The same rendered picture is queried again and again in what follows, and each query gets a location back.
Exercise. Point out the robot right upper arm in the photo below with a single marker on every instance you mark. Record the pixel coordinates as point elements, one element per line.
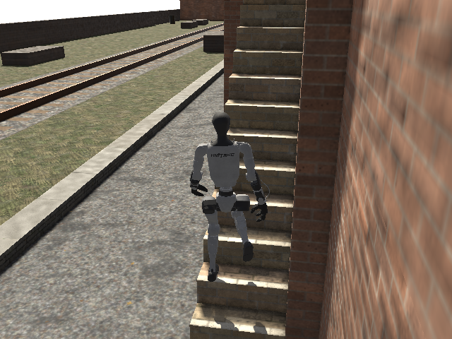
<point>248,158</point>

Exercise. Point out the humanoid robot torso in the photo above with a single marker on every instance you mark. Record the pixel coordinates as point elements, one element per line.
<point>223,162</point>

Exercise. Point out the right robot forearm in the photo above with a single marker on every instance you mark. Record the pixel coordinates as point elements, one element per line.
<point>258,191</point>

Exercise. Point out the left robot forearm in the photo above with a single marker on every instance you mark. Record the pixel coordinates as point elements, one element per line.
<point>194,183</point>

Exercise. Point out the left robot hand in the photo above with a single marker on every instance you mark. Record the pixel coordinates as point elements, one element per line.
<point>200,187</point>

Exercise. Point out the right robot hand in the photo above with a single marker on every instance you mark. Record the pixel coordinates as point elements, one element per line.
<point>262,212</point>

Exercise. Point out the robot left thigh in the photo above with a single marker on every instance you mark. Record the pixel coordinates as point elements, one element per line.
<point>209,208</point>

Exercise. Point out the robot left upper arm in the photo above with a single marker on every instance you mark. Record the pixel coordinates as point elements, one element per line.
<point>201,150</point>

